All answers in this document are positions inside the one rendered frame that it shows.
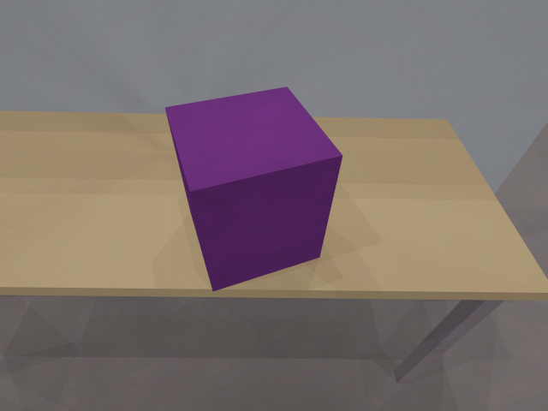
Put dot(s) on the carton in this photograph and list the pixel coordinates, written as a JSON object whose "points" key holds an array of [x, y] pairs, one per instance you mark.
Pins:
{"points": [[260, 176]]}

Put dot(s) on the table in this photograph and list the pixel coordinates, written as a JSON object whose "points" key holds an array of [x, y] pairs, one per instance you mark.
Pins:
{"points": [[94, 204]]}

